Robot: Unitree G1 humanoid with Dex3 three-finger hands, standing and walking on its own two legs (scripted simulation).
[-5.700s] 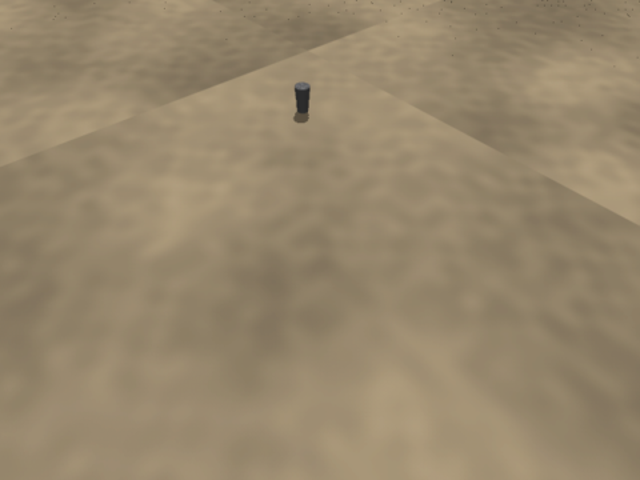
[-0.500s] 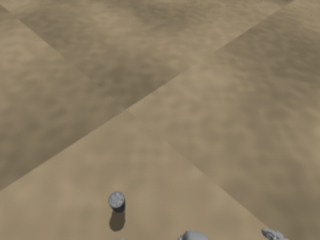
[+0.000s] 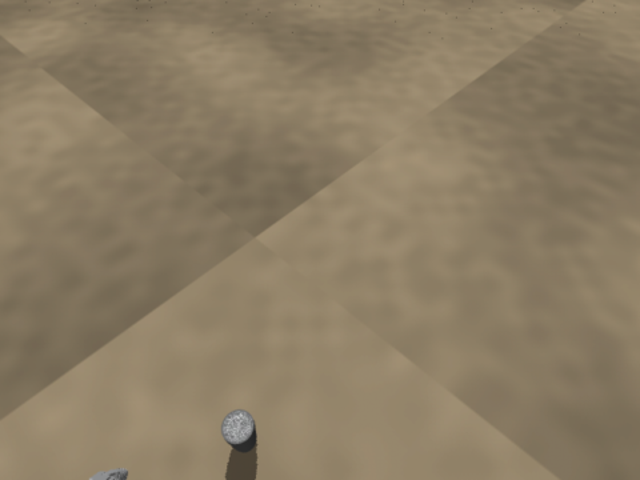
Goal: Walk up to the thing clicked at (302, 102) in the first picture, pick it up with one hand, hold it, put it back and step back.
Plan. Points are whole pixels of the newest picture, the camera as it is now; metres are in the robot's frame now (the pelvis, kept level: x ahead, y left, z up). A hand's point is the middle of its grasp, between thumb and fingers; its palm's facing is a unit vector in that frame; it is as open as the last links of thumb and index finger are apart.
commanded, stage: walk up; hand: left
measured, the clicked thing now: (241, 433) +0.36 +0.21 -0.70
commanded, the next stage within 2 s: stand in 0.92 s
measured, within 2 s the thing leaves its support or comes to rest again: neither
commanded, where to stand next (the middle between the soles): +0.02 -0.01 m, yaw +0 degrees
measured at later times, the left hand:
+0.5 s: hand out of the picture +0.07 +0.26 -0.15, palm faces -0.01 -0.94 -0.33, open 7.4 cm
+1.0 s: hand out of the picture +0.10 +0.26 -0.15, palm faces -0.01 -0.94 -0.33, open 7.4 cm
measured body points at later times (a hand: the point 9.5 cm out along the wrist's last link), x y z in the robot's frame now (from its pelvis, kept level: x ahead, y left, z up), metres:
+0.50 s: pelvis +0.01 +0.00 +0.01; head +0.02 +0.00 +0.46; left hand +0.07 +0.31 -0.13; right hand +0.09 -0.30 -0.12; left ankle +0.02 +0.13 -0.74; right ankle +0.02 -0.13 -0.74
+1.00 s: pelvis +0.02 +0.00 +0.01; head +0.02 +0.00 +0.46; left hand +0.10 +0.30 -0.12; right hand +0.10 -0.30 -0.12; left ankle +0.02 +0.13 -0.74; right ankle +0.02 -0.13 -0.74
